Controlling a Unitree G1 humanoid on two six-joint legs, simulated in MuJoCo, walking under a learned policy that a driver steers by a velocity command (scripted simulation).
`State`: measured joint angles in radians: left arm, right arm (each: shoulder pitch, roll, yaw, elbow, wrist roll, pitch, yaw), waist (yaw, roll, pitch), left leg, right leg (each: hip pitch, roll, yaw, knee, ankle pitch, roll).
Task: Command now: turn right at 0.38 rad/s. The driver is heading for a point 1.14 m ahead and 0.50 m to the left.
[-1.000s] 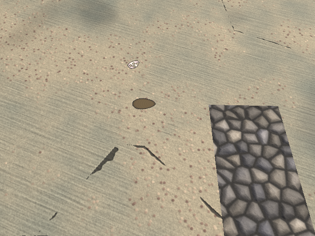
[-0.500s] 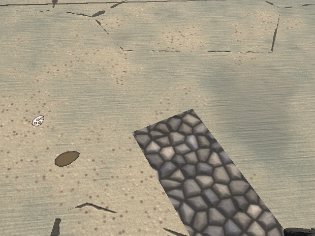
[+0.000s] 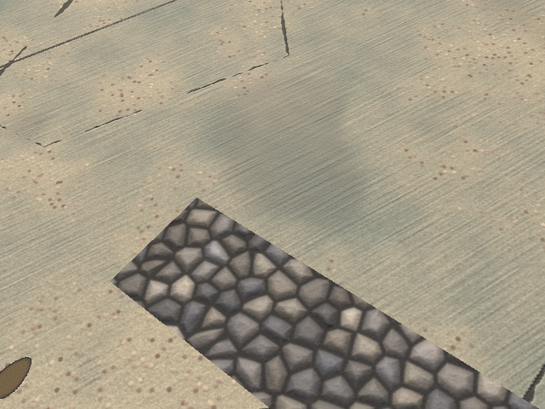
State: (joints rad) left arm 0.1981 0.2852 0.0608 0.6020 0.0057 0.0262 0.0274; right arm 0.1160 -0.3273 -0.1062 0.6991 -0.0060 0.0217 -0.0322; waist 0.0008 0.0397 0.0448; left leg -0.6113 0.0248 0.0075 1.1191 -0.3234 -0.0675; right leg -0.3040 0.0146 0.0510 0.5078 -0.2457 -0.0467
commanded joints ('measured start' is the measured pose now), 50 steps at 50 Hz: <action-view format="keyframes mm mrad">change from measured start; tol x32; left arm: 1 -44 134 30 -61 1 -17 11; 50 168 97 -3 23 20 -125 -31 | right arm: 1 -32 -28 8 -70 4 -11 6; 15 231 -146 -6 1 7 -52 20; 43 -254 13 72 -179 -23 -12 152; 50 251 -331 -51 -41 -26 0 65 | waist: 1 3 -164 -155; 14 -64 234 -18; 27 168 -308 -143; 42 74 -97 156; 50 -104 192 -345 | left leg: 1 20 19 -31 -129 55 -12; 11 533 73 -83 -709 316 63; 15 422 360 -637 -1003 -627 350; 24 112 26 -250 -780 -180 230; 28 -371 -6 -144 41 -96 154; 39 -350 59 14 -10 251 129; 47 385 -155 205 -328 9 311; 50 1110 222 -782 -738 -237 542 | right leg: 1 169 -206 168 -122 420 -163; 11 0 -104 204 -20 20 -66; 16 -431 -27 8 537 -310 15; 24 279 91 -162 -80 38 77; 28 430 -503 676 -362 -688 -83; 41 340 -256 -236 -441 181 2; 47 368 -313 -325 207 1409 -4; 50 -543 32 -103 1181 -217 75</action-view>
